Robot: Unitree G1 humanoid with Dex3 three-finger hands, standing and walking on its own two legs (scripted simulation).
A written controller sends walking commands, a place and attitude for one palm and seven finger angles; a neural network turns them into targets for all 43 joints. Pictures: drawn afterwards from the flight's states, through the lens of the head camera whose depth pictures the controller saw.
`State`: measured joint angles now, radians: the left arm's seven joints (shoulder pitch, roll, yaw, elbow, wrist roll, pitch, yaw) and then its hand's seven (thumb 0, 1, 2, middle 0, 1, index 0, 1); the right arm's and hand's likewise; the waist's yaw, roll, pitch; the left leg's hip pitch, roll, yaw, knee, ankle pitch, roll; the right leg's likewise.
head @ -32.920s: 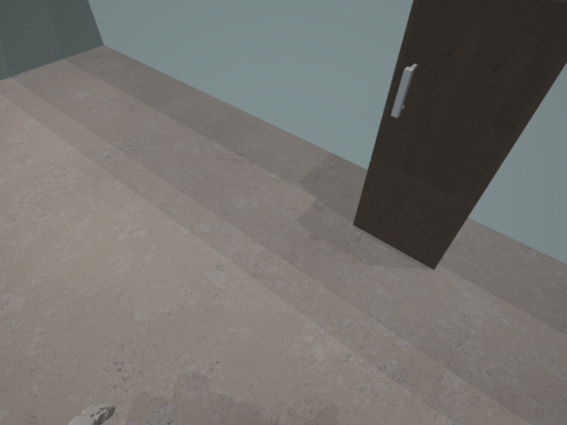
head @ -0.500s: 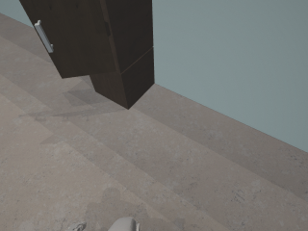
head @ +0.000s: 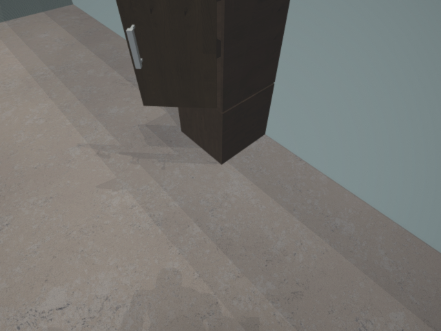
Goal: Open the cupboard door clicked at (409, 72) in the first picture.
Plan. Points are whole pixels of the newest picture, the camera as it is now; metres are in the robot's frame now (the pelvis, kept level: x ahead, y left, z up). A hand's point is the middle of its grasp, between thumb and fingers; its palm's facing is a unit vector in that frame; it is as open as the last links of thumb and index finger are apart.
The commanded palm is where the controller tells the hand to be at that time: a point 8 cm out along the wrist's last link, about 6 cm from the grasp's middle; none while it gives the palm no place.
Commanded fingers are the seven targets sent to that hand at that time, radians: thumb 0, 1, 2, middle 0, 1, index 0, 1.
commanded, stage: take the last steps up to it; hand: left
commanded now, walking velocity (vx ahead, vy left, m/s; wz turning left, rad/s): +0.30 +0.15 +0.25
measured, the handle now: (135, 47) +1.07 +0.42 -0.03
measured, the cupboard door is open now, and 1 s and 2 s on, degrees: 45 45 45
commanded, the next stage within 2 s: come to a stop and stand still in 1.38 s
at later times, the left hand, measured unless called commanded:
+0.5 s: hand out of the picture +0.10 +0.30 -0.18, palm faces +0.16 -0.97 -0.20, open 7.4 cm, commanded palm none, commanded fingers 0.00 0.90 0.90 -0.20 -0.30 -0.20 -0.30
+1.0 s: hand (116, 234) +0.34 +0.29 -0.14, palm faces +0.14 -0.97 -0.22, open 7.1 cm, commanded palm none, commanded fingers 0.00 0.90 0.90 -0.20 -0.30 -0.20 -0.30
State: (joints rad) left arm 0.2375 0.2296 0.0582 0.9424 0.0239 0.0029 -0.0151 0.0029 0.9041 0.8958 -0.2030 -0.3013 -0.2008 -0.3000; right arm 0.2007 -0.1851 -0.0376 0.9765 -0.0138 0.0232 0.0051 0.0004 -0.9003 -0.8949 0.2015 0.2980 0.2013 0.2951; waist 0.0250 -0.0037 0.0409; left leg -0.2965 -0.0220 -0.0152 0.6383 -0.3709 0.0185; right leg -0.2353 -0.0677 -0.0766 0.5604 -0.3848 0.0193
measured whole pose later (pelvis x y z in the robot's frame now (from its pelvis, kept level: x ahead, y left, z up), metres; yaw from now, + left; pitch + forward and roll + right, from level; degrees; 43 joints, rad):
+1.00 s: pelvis +0.29 +0.10 +0.02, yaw +4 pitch -1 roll +1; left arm 0.24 0.16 0.06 1.00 0.01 -0.07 0.02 -0.02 0.95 0.89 -0.21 -0.30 -0.21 -0.30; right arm 0.29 -0.17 -0.05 1.10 -0.02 -0.01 0.01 0.00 -0.91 -0.90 0.20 0.30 0.20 0.29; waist -0.01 0.01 0.06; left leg -0.46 0.06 0.06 1.01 -0.32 -0.02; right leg -0.16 -0.02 -0.14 0.42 -0.25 -0.05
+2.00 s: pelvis +0.49 +0.18 +0.01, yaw +2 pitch -1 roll +1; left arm 0.13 0.19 0.04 1.01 0.01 0.06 0.03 0.00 0.90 0.90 -0.21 -0.30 -0.20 -0.30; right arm 0.26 -0.14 -0.04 1.06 -0.02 0.03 -0.03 0.00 -0.91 -0.90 0.20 0.30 0.20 0.29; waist -0.01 -0.06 0.07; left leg -0.20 0.01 0.12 0.53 -0.32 0.04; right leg -0.35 -0.05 -0.05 0.71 -0.38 0.00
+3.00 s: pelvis +0.47 +0.19 +0.01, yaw +2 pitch -1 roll +1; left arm 0.29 0.14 -0.02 1.10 0.01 -0.01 0.04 0.00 0.91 0.90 -0.20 -0.30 -0.20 -0.30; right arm 0.32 -0.15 0.01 1.09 -0.02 -0.02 -0.02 0.02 -0.93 -0.90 0.20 0.30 0.20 0.29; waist -0.01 0.05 0.02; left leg -0.23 0.00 0.13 0.51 -0.27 0.04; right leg -0.19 -0.04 -0.02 0.54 -0.33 0.02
